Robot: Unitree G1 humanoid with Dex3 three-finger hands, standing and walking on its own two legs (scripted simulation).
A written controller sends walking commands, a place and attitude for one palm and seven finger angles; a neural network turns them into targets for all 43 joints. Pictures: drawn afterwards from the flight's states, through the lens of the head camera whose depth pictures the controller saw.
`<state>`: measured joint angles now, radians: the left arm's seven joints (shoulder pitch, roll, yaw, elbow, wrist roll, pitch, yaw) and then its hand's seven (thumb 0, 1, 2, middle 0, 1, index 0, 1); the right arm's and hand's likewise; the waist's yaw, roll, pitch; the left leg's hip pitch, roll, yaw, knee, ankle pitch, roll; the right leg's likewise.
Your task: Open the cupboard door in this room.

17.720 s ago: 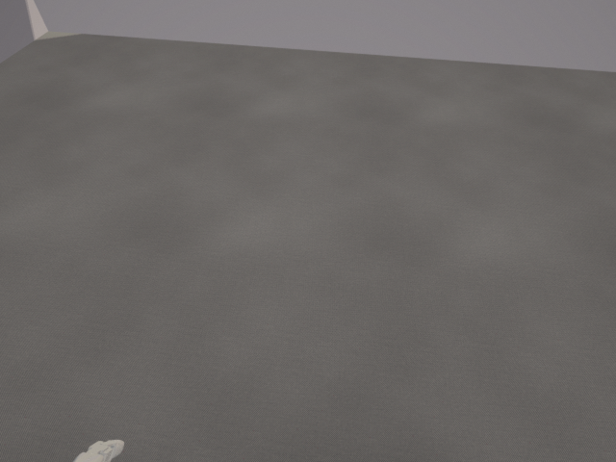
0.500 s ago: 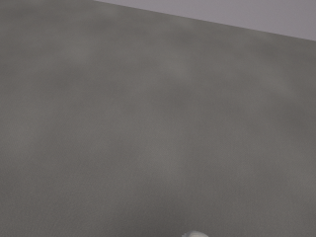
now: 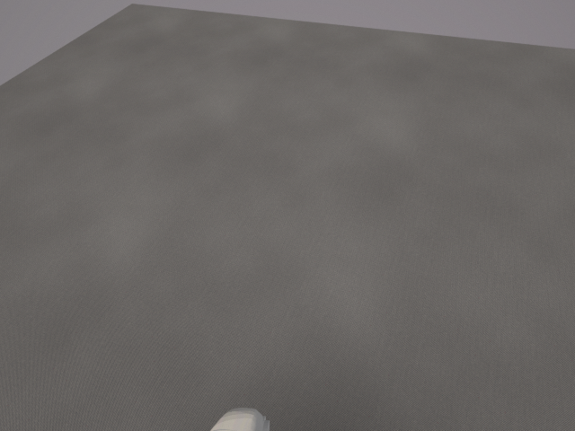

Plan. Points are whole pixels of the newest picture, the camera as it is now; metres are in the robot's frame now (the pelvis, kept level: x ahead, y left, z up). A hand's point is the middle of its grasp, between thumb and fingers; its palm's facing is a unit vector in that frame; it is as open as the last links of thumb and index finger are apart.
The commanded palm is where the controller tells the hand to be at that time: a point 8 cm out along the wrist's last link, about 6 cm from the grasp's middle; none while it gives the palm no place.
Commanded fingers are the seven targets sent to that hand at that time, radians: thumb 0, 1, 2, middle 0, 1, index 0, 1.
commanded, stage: turn or walk to find it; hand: left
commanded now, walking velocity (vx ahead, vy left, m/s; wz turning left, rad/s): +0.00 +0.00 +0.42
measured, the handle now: out of the picture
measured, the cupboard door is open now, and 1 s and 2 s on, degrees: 0 0 0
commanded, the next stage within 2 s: none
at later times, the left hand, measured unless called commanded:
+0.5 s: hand out of the picture -0.01 +0.26 -0.17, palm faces +0.27 -0.93 -0.25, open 7.4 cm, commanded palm none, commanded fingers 0.00 0.90 0.90 -0.20 -0.30 -0.20 -0.30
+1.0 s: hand out of the picture -0.05 +0.18 -0.15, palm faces +0.45 -0.85 -0.26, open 7.3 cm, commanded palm none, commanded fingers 0.00 0.90 0.90 -0.20 -0.30 -0.20 -0.30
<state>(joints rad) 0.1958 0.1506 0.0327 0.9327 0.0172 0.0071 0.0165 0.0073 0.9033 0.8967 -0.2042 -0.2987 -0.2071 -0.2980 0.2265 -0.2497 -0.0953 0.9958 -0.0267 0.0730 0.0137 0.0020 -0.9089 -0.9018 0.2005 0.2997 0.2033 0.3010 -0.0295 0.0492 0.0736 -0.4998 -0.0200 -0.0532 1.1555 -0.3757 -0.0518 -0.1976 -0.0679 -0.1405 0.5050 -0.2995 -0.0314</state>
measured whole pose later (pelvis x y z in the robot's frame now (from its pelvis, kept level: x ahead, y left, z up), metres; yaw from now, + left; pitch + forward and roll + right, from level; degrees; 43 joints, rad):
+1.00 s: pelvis -0.02 -0.02 +0.00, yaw +26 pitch +0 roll +2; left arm 0.23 0.16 0.04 0.95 0.02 0.00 0.02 0.01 0.91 0.90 -0.21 -0.30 -0.21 -0.30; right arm 0.23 -0.25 -0.09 1.02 -0.03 0.08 0.02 0.00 -0.91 -0.90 0.20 0.30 0.20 0.30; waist -0.01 0.02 0.08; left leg -0.43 0.03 -0.02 1.06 -0.40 -0.07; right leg -0.22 -0.11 -0.21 0.49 -0.26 -0.03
